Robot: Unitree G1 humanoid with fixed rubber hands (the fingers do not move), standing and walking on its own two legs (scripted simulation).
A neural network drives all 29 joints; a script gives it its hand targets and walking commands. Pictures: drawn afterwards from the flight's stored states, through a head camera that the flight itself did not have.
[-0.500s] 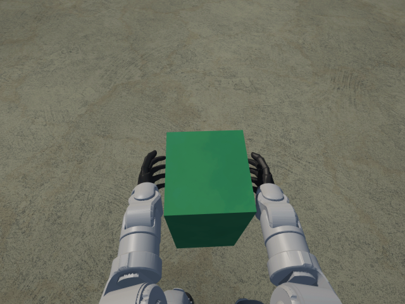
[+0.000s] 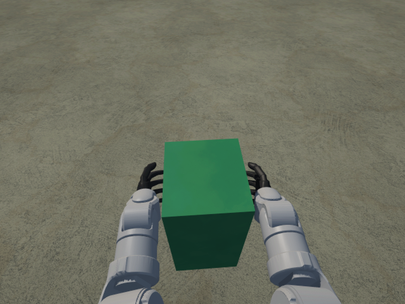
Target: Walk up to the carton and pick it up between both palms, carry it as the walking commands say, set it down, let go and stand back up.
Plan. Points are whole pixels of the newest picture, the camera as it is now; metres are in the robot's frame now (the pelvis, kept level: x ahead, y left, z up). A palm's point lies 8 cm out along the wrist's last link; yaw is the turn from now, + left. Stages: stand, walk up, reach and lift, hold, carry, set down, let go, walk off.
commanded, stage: reach and lift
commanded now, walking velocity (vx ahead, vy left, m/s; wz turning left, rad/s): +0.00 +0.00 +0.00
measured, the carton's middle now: (204, 210) +0.32 +0.03 -0.03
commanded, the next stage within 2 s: hold in 1.14 s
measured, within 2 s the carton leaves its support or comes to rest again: neither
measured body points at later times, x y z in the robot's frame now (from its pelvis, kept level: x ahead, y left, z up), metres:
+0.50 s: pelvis +0.00 +0.00 +0.00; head -0.05 +0.01 +0.45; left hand +0.32 +0.14 +0.05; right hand +0.32 -0.11 +0.05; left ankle +0.05 +0.11 -0.74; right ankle +0.02 -0.11 -0.74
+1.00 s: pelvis +0.00 +0.00 +0.00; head -0.05 +0.01 +0.45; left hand +0.32 +0.13 +0.05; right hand +0.32 -0.12 +0.05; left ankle +0.05 +0.11 -0.74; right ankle +0.02 -0.11 -0.74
